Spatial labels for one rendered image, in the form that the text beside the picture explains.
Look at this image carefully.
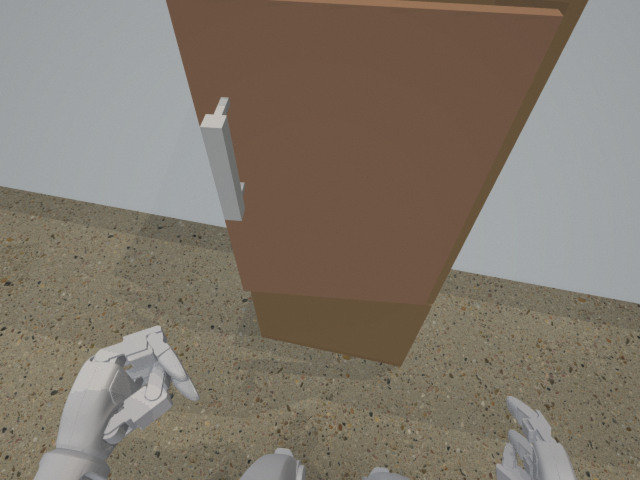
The handle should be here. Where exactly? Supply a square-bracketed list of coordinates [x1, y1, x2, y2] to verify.
[200, 97, 245, 221]

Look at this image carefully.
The robot right shin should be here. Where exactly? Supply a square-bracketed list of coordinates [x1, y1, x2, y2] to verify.
[370, 467, 390, 475]

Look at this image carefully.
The left robot forearm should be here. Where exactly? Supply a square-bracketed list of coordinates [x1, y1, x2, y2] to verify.
[33, 449, 111, 480]

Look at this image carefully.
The robot left thigh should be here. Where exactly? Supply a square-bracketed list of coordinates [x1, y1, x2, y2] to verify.
[239, 454, 306, 480]

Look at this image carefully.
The robot left hand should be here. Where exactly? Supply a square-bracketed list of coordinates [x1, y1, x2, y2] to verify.
[56, 325, 200, 460]

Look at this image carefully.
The robot right hand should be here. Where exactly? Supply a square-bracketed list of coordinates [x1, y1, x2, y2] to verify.
[496, 396, 577, 480]

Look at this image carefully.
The cupboard door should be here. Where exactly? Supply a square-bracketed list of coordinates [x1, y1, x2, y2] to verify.
[166, 0, 564, 305]

